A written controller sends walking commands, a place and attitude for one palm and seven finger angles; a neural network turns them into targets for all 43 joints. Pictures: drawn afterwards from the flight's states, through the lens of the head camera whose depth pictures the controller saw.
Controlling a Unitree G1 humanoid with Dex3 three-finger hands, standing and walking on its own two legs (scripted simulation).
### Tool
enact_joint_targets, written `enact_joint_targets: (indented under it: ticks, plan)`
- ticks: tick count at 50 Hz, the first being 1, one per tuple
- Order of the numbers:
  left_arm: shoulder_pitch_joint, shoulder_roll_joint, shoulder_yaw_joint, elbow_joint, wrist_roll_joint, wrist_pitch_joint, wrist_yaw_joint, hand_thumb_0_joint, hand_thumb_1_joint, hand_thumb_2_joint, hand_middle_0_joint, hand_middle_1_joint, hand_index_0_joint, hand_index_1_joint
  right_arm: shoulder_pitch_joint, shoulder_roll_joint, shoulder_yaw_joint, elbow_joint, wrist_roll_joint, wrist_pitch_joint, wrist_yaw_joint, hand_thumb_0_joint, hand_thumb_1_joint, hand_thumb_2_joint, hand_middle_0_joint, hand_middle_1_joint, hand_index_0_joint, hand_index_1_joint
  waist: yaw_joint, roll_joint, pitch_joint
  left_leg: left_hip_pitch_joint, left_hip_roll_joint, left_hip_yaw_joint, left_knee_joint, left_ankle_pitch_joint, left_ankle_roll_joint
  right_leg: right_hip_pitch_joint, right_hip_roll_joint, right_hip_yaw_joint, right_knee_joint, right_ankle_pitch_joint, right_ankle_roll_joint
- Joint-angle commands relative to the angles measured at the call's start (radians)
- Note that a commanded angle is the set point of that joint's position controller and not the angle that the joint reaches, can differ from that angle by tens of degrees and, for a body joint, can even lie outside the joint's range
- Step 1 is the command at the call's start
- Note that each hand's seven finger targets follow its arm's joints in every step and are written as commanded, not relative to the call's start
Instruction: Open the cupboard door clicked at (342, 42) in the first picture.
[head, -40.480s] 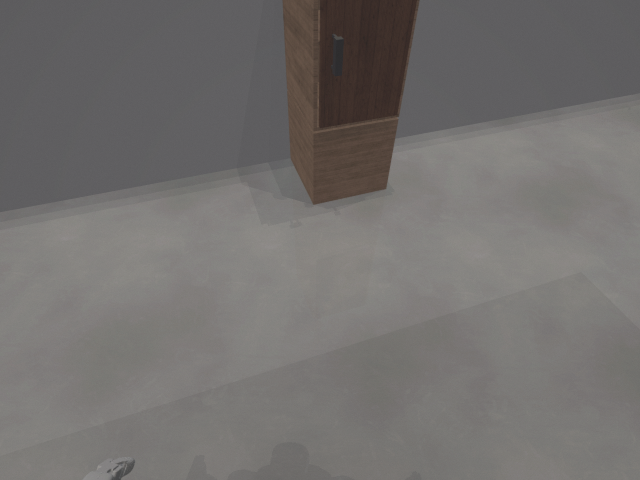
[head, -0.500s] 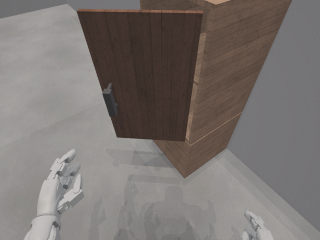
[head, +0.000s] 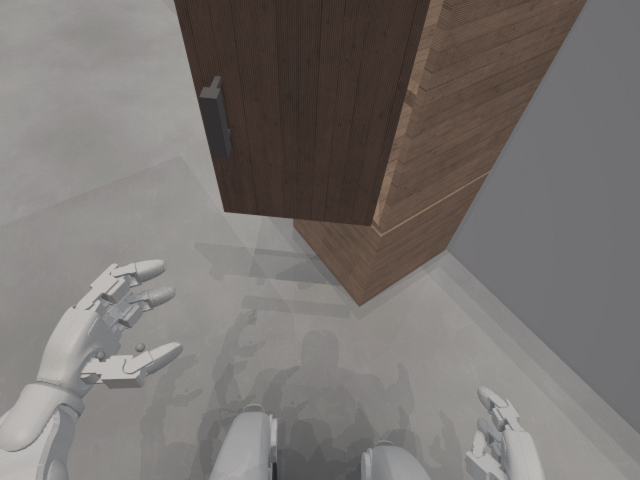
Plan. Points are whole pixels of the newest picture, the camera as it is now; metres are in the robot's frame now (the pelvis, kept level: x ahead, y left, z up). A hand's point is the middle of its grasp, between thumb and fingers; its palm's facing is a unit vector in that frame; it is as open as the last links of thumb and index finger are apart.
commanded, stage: raise the hand with hooked fingers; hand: left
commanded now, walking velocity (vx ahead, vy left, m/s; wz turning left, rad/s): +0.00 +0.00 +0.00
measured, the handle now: (219, 117) +0.65 +0.21 +0.05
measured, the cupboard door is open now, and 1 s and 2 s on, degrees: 50 50 50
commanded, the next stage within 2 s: move the hooked fingers beside the handle in 1.36 s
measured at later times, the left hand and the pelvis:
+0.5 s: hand (72, 326) +0.26 +0.29 +0.06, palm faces +0.00 -1.00 -0.06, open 13.4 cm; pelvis +0.01 +0.03 +0.01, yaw +0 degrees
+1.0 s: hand (88, 299) +0.29 +0.28 +0.07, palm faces -0.04 -1.00 -0.04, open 14.0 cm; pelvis +0.01 +0.01 +0.01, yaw +0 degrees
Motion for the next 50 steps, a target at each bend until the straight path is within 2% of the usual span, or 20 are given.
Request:
enact_joint_targets:
  ticks: [1,5,6,9,11,12,15,16,20,21,25,28,31,32,34,36,40,45,47,50]
  plan:
    - [0.070,0.174,0.213,-0.234,-0.059,-0.067,0.110,0.000,0.013,0.520,-0.263,-0.870,-0.263,-0.870,-0.071,-0.151,-0.092,-0.172,-0.008,-0.038,0.004,0.000,-0.900,-0.900,0.200,0.300,0.200,0.300,0.090,0.019,-0.283,0.363,-0.057,-0.019,-0.237,0.110,0.025,0.016,0.027,0.012,-0.234,0.140,-0.020]
    - [0.028,0.102,0.118,-0.205,-0.012,-0.135,0.134,0.000,-0.080,0.480,-0.270,-0.930,-0.270,-0.930,-0.041,-0.171,-0.096,-0.153,-0.015,-0.025,0.026,0.000,-0.900,-0.900,0.200,0.300,0.200,0.300,0.026,0.042,-0.215,0.349,-0.051,-0.041,-0.248,0.009,0.017,-0.105,0.027,-0.012,-0.200,0.094,-0.015]
    - [-0.001,0.091,0.091,-0.195,-0.005,-0.143,0.122,0.000,-0.103,0.470,-0.272,-0.945,-0.272,-0.945,-0.032,-0.178,-0.094,-0.155,-0.015,-0.025,0.026,0.000,-0.900,-0.900,0.200,0.300,0.200,0.300,0.011,0.018,-0.201,0.333,-0.050,-0.049,-0.248,-0.027,0.020,-0.121,0.030,-0.013,-0.193,0.080,-0.015]
    - [-0.063,0.112,0.054,-0.201,0.004,-0.154,0.073,0.000,-0.173,0.440,-0.277,-0.990,-0.277,-0.990,-0.008,-0.207,-0.092,-0.159,-0.009,-0.033,0.021,0.000,-0.900,-0.900,0.200,0.300,0.200,0.300,-0.013,0.054,-0.217,0.359,-0.047,-0.072,-0.268,-0.114,0.019,-0.154,0.023,-0.006,-0.200,0.047,-0.016]
    - [-0.116,0.155,0.071,-0.237,-0.002,-0.153,0.048,0.000,-0.220,0.420,-0.280,-1.020,-0.280,-1.020,0.002,-0.221,-0.090,-0.163,-0.006,-0.041,0.011,0.000,-0.900,-0.900,0.200,0.300,0.200,0.300,-0.014,0.057,-0.253,0.395,-0.043,-0.091,-0.275,-0.126,0.017,-0.157,0.027,-0.006,-0.190,0.052,-0.021]
    - [-0.139,0.180,0.090,-0.276,-0.009,-0.156,0.043,0.000,-0.243,0.410,-0.282,-1.035,-0.282,-1.035,0.000,-0.224,-0.092,-0.166,-0.006,-0.046,0.008,0.000,-0.900,-0.900,0.200,0.300,0.200,0.300,-0.003,0.093,-0.297,0.439,-0.042,-0.099,-0.285,-0.118,0.013,-0.155,0.023,-0.005,-0.188,0.060,-0.022]
    - [-0.117,0.217,0.143,-0.313,-0.024,-0.153,0.054,0.000,-0.313,0.380,-0.287,-1.080,-0.287,-1.080,-0.002,-0.222,-0.087,-0.168,-0.006,-0.049,0.006,0.000,-0.900,-0.900,0.200,0.300,0.200,0.300,0.017,0.139,-0.321,0.508,-0.038,-0.120,-0.311,-0.082,0.002,-0.144,0.023,-0.014,-0.185,0.086,-0.028]
    - [-0.116,0.250,0.181,-0.309,-0.028,-0.151,0.066,0.000,-0.337,0.370,-0.288,-1.095,-0.288,-1.095,0.002,-0.223,-0.084,-0.165,-0.010,-0.049,0.006,0.000,-0.900,-0.900,0.200,0.300,0.200,0.300,0.027,0.137,-0.319,0.499,-0.039,-0.127,-0.312,-0.075,-0.001,-0.137,0.028,-0.015,-0.178,0.092,-0.031]
    - [-0.069,0.210,0.170,-0.262,-0.029,-0.119,0.090,0.000,-0.430,0.330,-0.295,-1.155,-0.295,-1.155,-0.004,-0.217,-0.079,-0.177,-0.010,-0.027,0.014,0.000,-0.900,-0.900,0.200,0.300,0.200,0.300,0.029,0.149,-0.278,0.504,-0.037,-0.124,-0.336,-0.072,-0.008,-0.123,0.025,-0.026,-0.196,0.099,-0.028]
    - [-0.066,0.206,0.169,-0.215,-0.026,-0.100,0.085,0.000,-0.453,0.320,-0.297,-1.170,-0.297,-1.170,0.001,-0.216,-0.078,-0.179,-0.009,-0.021,0.015,0.000,-0.900,-0.900,0.200,0.300,0.200,0.300,0.026,0.120,-0.253,0.478,-0.039,-0.122,-0.336,-0.079,-0.005,-0.117,0.031,-0.026,-0.202,0.099,-0.029]
    - [-0.133,0.191,0.125,-0.136,-0.016,-0.045,0.045,0.000,-0.500,0.300,-0.300,-1.200,-0.300,-1.200,0.008,-0.225,-0.073,-0.192,0.001,-0.001,0.012,0.000,-0.900,-0.900,0.200,0.300,0.200,0.300,-0.001,0.095,-0.187,0.428,-0.046,-0.100,-0.340,-0.132,0.004,-0.116,0.031,-0.021,-0.237,0.082,-0.023]
    - [-0.206,0.217,0.135,-0.106,-0.018,-0.041,0.016,0.000,-0.500,0.300,-0.300,-1.200,-0.300,-1.200,0.016,-0.231,-0.070,-0.194,0.001,0.001,0.005,0.000,-0.900,-0.900,0.200,0.300,0.200,0.300,-0.009,0.068,-0.197,0.422,-0.049,-0.092,-0.325,-0.121,0.008,-0.111,0.034,-0.018,-0.243,0.081,-0.024]
    - [-0.280,0.272,0.179,-0.127,-0.026,-0.074,0.001,0.000,-0.500,0.300,-0.300,-1.200,-0.300,-1.200,0.015,-0.233,-0.068,-0.190,-0.005,-0.006,-0.001,0.000,-0.900,-0.900,0.200,0.300,0.200,0.300,0.001,0.096,-0.240,0.442,-0.052,-0.089,-0.304,-0.082,0.008,-0.105,0.039,-0.011,-0.231,0.089,-0.032]
    - [-0.295,0.285,0.188,-0.148,-0.028,-0.089,0.000,0.000,-0.500,0.300,-0.300,-1.200,-0.300,-1.200,0.013,-0.232,-0.067,-0.190,-0.006,-0.008,-0.001,0.000,-0.900,-0.900,0.200,0.300,0.200,0.300,0.006,0.132,-0.265,0.470,-0.051,-0.087,-0.301,-0.061,0.005,-0.105,0.036,-0.008,-0.231,0.093,-0.034]
    - [-0.289,0.290,0.201,-0.140,-0.037,-0.106,-0.004,0.000,-0.500,0.300,-0.300,-1.200,-0.300,-1.200,0.013,-0.229,-0.065,-0.187,-0.007,-0.012,0.000,0.000,-0.900,-0.900,0.200,0.300,0.200,0.300,0.011,0.130,-0.278,0.493,-0.049,-0.091,-0.303,-0.042,0.004,-0.104,0.036,-0.008,-0.233,0.100,-0.035]
    - [-0.284,0.332,0.238,-0.128,-0.040,-0.114,-0.006,0.000,-0.500,0.300,-0.300,-1.200,-0.300,-1.200,0.017,-0.230,-0.065,-0.179,-0.009,-0.015,-0.001,0.000,-0.900,-0.900,0.200,0.300,0.200,0.300,0.022,0.132,-0.306,0.485,-0.051,-0.082,-0.286,-0.003,0.007,-0.079,0.038,-0.002,-0.228,0.115,-0.037]
    - [-0.283,0.324,0.231,-0.067,-0.050,-0.085,-0.032,0.000,-0.500,0.300,-0.300,-1.200,-0.300,-1.200,0.021,-0.231,-0.065,-0.169,-0.001,-0.005,-0.001,0.000,-0.900,-0.900,0.200,0.300,0.200,0.300,0.014,0.132,-0.282,0.457,-0.051,-0.059,-0.279,0.009,0.012,-0.073,0.034,0.003,-0.246,0.122,-0.029]
    - [-0.286,0.310,0.219,0.023,-0.069,-0.045,-0.074,0.000,-0.500,0.300,-0.300,-1.200,-0.300,-1.200,0.036,-0.233,-0.067,-0.170,0.005,0.003,-0.002,0.000,-0.900,-0.900,0.200,0.300,0.200,0.300,0.007,0.060,-0.257,0.392,-0.057,-0.025,-0.244,0.062,0.025,-0.043,0.035,0.021,-0.269,0.143,-0.023]
    - [-0.292,0.309,0.218,0.019,-0.075,-0.054,-0.082,0.000,-0.500,0.300,-0.300,-1.200,-0.300,-1.200,0.038,-0.231,-0.069,-0.172,0.004,-0.003,0.000,0.000,-0.900,-0.900,0.200,0.300,0.200,0.300,0.013,0.065,-0.275,0.386,-0.059,-0.016,-0.225,0.093,0.027,-0.034,0.035,0.029,-0.261,0.164,-0.024]
    - [-0.302,0.317,0.229,0.014,-0.079,-0.076,-0.074,0.000,-0.500,0.300,-0.300,-1.200,-0.300,-1.200,0.041,-0.231,-0.072,-0.171,0.003,-0.003,0.004,0.000,-0.900,-0.900,0.200,0.300,0.200,0.300,0.011,0.025,-0.275,0.361,-0.059,-0.009,-0.205,0.094,0.031,-0.034,0.034,0.044,-0.262,0.156,-0.020]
